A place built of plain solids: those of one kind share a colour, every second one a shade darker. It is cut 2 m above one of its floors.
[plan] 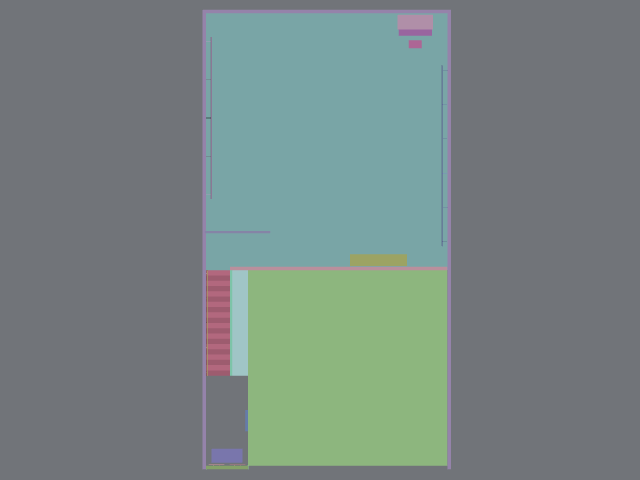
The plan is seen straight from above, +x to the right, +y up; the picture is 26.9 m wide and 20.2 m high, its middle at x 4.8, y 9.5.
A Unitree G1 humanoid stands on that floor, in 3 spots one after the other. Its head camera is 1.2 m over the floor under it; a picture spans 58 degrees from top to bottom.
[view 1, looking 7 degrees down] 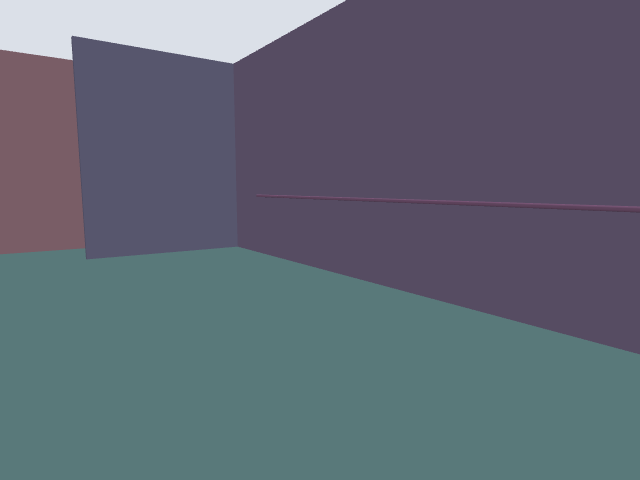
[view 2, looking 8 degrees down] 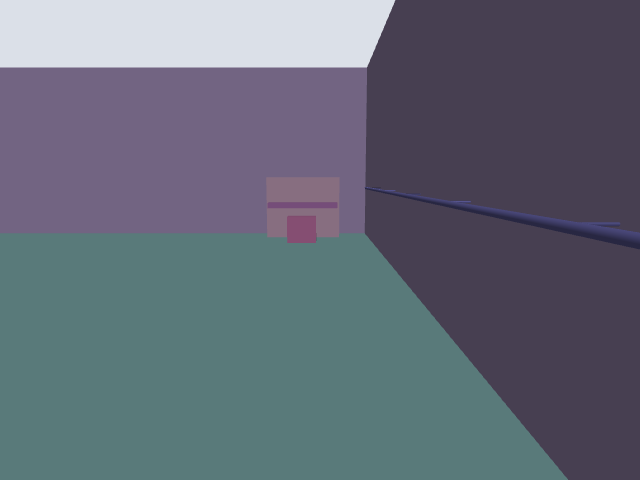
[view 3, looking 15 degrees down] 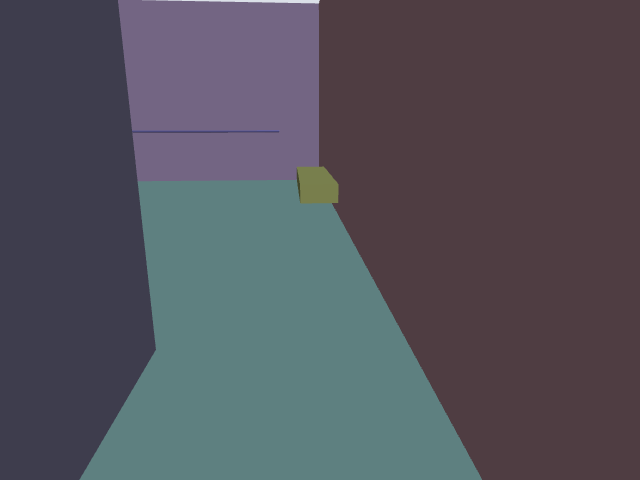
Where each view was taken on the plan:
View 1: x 3.61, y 17.94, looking -125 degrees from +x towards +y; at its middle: wall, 6.34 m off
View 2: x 9.16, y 9.43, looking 90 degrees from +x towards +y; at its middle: upper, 8.62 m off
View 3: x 0.51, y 9.03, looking -4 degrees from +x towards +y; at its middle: upper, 4.64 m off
